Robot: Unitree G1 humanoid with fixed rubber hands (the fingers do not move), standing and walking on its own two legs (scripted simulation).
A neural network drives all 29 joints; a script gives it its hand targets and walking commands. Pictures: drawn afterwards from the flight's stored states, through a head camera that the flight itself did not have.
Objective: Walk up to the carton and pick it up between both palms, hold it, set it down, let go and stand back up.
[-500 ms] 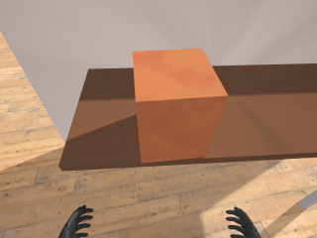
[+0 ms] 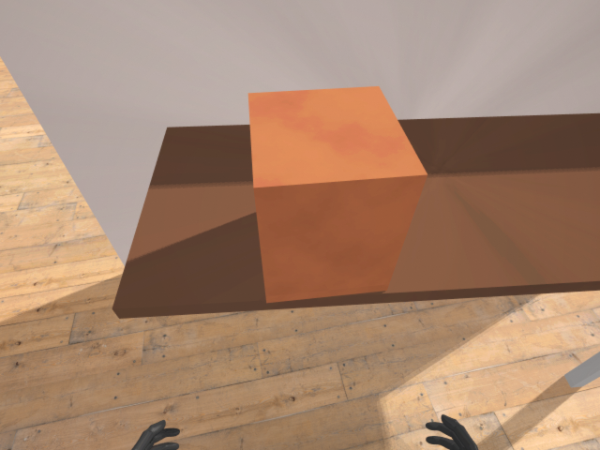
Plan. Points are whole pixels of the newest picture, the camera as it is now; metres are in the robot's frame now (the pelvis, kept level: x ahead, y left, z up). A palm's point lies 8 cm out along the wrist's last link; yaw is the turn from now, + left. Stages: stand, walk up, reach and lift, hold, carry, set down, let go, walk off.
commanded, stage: stand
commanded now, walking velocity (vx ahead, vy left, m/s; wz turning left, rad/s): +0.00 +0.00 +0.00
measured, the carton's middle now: (321, 197) +0.47 -0.02 +0.08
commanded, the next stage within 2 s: walk up in 1.66 s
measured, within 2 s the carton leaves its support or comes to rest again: neither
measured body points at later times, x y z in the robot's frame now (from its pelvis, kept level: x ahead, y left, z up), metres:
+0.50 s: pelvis +0.00 +0.00 +0.00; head +0.01 -0.01 +0.45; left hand +0.12 +0.22 -0.11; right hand +0.10 -0.23 -0.12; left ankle +0.01 +0.12 -0.72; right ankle +0.01 -0.12 -0.72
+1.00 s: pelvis +0.01 -0.01 +0.01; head +0.02 -0.01 +0.46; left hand +0.09 +0.22 -0.12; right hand +0.08 -0.24 -0.13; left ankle +0.01 +0.12 -0.72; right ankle +0.01 -0.12 -0.72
